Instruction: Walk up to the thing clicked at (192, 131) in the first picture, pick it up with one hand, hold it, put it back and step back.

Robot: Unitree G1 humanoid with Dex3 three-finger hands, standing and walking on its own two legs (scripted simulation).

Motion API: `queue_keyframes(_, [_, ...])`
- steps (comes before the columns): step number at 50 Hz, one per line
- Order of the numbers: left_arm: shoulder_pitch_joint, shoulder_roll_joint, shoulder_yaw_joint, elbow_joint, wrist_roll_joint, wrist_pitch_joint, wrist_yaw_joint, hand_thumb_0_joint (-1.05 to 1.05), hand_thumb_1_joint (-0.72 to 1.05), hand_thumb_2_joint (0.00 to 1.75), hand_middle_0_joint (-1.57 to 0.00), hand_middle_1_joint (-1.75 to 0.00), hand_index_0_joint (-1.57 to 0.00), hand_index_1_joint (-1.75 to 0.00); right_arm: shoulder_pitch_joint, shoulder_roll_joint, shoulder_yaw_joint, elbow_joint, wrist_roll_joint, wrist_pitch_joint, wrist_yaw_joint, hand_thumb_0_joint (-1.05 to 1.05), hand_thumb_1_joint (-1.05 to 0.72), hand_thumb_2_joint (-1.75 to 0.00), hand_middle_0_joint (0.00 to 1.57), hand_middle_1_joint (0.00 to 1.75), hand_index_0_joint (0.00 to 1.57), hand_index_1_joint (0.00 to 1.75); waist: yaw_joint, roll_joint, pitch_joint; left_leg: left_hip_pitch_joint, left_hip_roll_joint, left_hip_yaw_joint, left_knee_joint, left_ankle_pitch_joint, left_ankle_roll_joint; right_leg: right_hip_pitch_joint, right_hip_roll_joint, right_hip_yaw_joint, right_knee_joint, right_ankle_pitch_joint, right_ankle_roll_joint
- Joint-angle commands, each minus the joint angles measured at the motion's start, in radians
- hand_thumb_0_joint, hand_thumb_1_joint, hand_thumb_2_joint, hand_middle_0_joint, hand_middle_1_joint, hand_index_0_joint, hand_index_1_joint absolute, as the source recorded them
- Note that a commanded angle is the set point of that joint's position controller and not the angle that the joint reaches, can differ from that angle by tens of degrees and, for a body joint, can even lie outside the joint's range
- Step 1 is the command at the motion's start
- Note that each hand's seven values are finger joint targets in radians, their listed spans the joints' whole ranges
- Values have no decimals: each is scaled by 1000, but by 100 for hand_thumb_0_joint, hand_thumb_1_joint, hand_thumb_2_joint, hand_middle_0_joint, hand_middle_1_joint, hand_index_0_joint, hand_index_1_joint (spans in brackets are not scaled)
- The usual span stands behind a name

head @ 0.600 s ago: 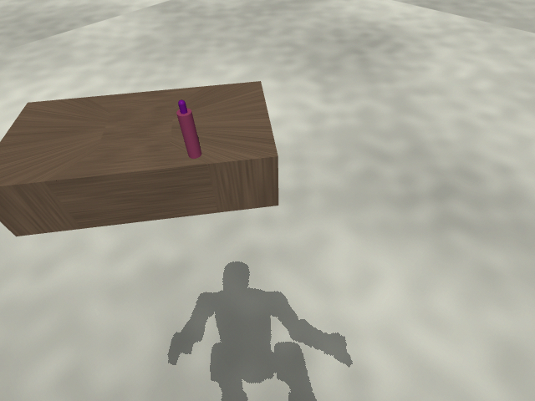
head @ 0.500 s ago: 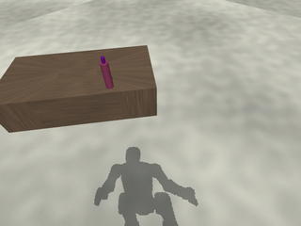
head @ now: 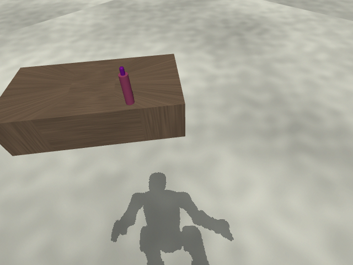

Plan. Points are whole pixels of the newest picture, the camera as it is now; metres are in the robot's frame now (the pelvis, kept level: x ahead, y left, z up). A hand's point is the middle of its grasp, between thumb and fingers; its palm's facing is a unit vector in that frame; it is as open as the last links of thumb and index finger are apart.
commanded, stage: stand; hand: left
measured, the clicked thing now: (126, 85) +1.16 +0.37 -0.32
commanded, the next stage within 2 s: walk up in 0.52 s
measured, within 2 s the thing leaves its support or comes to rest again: neither
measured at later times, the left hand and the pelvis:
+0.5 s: hand out of the picture +0.08 +0.25 -0.16, palm faces -0.03 -0.94 -0.34, open 7.4 cm; pelvis +0.00 +0.00 +0.00, yaw +0 degrees
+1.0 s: hand out of the picture +0.08 +0.29 -0.17, palm faces +0.10 -0.92 -0.37, open 7.4 cm; pelvis +0.13 +0.01 -0.03, yaw +7 degrees
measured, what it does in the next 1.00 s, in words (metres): walks ahead: left foot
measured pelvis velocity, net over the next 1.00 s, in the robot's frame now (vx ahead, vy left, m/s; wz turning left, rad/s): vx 0.13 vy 0.01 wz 0.12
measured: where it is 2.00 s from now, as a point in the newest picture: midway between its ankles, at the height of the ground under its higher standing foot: (187, 212)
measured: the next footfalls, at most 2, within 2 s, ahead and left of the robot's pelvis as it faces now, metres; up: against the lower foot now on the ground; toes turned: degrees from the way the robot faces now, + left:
left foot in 1.00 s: +0.30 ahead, +0.14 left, +0.00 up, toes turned +10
right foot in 1.44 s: +0.44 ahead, -0.13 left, +0.00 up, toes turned +2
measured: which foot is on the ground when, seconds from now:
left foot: down 0.00-0.70, up 0.72-0.98, down 1.00-1.00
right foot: down 0.00-1.00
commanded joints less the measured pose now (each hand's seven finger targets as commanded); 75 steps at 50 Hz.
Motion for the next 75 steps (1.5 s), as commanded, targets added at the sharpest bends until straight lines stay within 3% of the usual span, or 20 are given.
queue_keyframes(1, [-39, 214, 44, -64, -3, -19, 15, 0, 90, 90, -20, -30, -20, -30, -37, -204, -41, -59, -4, -23, -13, 0, -90, -90, 20, 30, 20, 30, -3, -13, -63, 4, 124, -93, -47, 138, 24, 0, -116, 91, -60, 133, -33])
queue_keyframes(25, [-31, 217, 44, -63, -3, -18, 14, 0, 90, 90, -20, -30, -20, -30, -27, -210, -38, -59, -5, -24, -14, 0, -90, -90, 20, 30, 20, 30, -2, 0, -86, 23, 129, -93, -45, 168, 22, 18, -118, 87, -52, 161, -34])
queue_keyframes(26, [13, 308, 114, -120, 15, -31, -17, 0, 90, 90, -20, -30, -20, -30, 57, -285, -100, -106, -19, -37, 11, 0, -90, -90, 20, 30, 20, 30, 0, -18, -163, 1, 85, -138, 12, -358, 102, 31, -48, 36, 53, -334, -60])
queue_keyframes(27, [-8, 291, 117, -124, 25, -30, -28, 0, 90, 90, -20, -30, -20, -30, 64, -294, -109, -106, -27, -38, 21, 0, -90, -90, 20, 30, 20, 30, -1, 31, -72, -98, 117, -199, -11, -517, 125, -55, -55, 48, 116, -445, -73])
queue_keyframes(31, [-7, 232, 125, -188, 26, -39, -47, 0, 90, 90, -20, -30, -20, -30, 45, -310, -139, -174, -32, -50, 32, 0, -90, -90, 20, 30, 20, 30, 16, 113, 60, -88, 251, -389, -71, -468, 206, -283, -23, -8, 283, -219, -66])
queue_keyframes(33, [119, 245, 139, -168, 25, -50, -49, 0, 90, 90, -20, -30, -20, -30, 0, -301, -143, -222, -30, -48, 39, 0, -90, -90, 20, 30, 20, 30, 70, 103, -33, -167, 211, -320, 14, -461, 192, -72, -32, 21, 137, -238, -78])
queue_keyframes(34, [190, 272, 157, -151, 35, -58, -45, 0, 90, 90, -20, -30, -20, -30, -36, -256, -130, -250, -31, -41, 45, 0, -90, -90, 20, 30, 20, 30, 114, 11, -31, -374, 109, -195, 167, -463, 137, 132, -45, 90, 0, -372, -98])
queue_keyframes(35, [295, 364, 181, -142, 51, -71, -38, 0, 90, 90, -20, -30, -20, -30, -89, -175, -105, -289, -24, -40, 43, 0, -90, -90, 20, 30, 20, 30, 173, -248, -1, -683, -76, -33, 522, -408, 66, 322, -244, 466, -189, -617, -156])
queue_keyframes(36, [249, 402, 180, -177, 47, -77, -34, 0, 90, 90, -20, -30, -20, -30, -110, -207, -106, -297, -30, -43, 31, 0, -90, -90, 20, 30, 20, 30, 155, -156, 100, -778, -19, -72, 648, -334, 41, 264, -426, 612, -264, -550, -236])
queue_keyframes(41, [145, 296, 142, -246, 12, -87, -23, 0, 90, 90, -20, -30, -20, -30, 48, -224, -112, -260, -23, -57, 56, 0, -90, -90, 20, 30, 20, 30, 34, -107, 63, -551, 58, -61, 536, -142, 14, 210, -232, 103, -99, 279, -181])
queue_keyframes(46, [180, 319, 139, -291, 13, -72, -29, 0, 90, 90, -20, -30, -20, -30, -10, -206, -126, -323, -15, -50, 78, 0, -90, -90, 20, 30, 20, 30, 62, -142, 34, -292, 39, 56, 286, 20, 34, 49, -198, -20, -35, 274, -164])
queue_keyframes(49, [174, 320, 130, -315, 4, -65, -26, 0, 90, 90, -20, -30, -20, -30, 200, -241, -159, -277, -24, -51, 62, 0, -90, -90, 20, 30, 20, 30, -61, -40, -69, 66, -8, 100, 229, 47, 80, -110, -174, -84, 253, 361, -147])
queue_keyframes(50, [228, 271, 114, -314, 2, -61, -24, 0, 90, 90, -20, -30, -20, -30, 318, -286, -182, -251, -35, -56, 53, 0, -90, -90, 20, 30, 20, 30, -106, 78, -142, 249, -1, 66, 240, -45, 123, -235, -123, -117, 495, 302, -115])
queue_keyframes(52, [261, 274, 119, -341, -15, -57, -18, 0, 90, 90, -20, -30, -20, -30, 390, -423, -209, -298, -15, -66, 38, 0, -90, -90, 20, 30, 20, 30, -138, 216, -267, 328, 406, -778, -63, -411, 328, -517, 71, 57, 950, -383, -74])
queue_keyframes(58, [357, 285, 124, -254, 3, -38, -55, 0, 90, 90, -20, -30, -20, -30, 125, -312, -147, -365, 0, -86, 34, 0, -90, -90, 20, 30, 20, 30, 25, 109, 20, -264, 246, -209, -124, -317, 203, -313, -106, 41, 710, -160, -29])
queue_keyframes(64, [239, 268, 146, -303, 24, -44, -86, 0, 90, 90, -20, -30, -20, -30, 145, -347, -163, -382, -9, -99, 46, 0, -90, -90, 20, 30, 20, 30, -7, 165, 33, -274, 246, -178, -132, -457, 213, -304, -106, -12, 394, -50, -14])
queue_keyframes(70, [331, 292, 175, -273, 29, -65, -79, 0, 90, 90, -20, -30, -20, -30, 98, -300, -137, -392, -19, -80, 46, 0, -90, -90, 20, 30, 20, 30, 84, 19, -7, -431, 161, -76, 148, -496, 148, 26, -34, -78, 270, -104, -36])
queue_keyframes(71, [387, 329, 187, -263, 35, -76, -66, 0, 90, 90, -20, -30, -20, -30, 143, -243, -115, -388, -19, -76, 43, 0, -90, -90, 20, 30, 20, 30, 107, -137, -19, -523, 95, -20, 368, -476, 116, 131, -65, 28, 156, -282, -69])
queue_keyframes(73, [386, 423, 186, -308, 28, -95, -46, 0, 90, 90, -20, -30, -20, -30, 126, -236, -104, -398, -11, -74, 30, 0, -90, -90, 20, 30, 20, 30, 116, -230, 33, -698, -42, -51, 845, -344, 39, 54, -436, 678, -182, -602, -230])
queue_keyframes(75, [282, 396, 172, -323, 4, -96, -38, 0, 90, 90, -20, -30, -20, -30, 157, -301, -116, -349, 8, -80, 28, 0, -90, -90, 20, 30, 20, 30, 53, -104, 86, -635, 35, -141, 826, -214, 37, -34, -373, 512, -162, -453, -229])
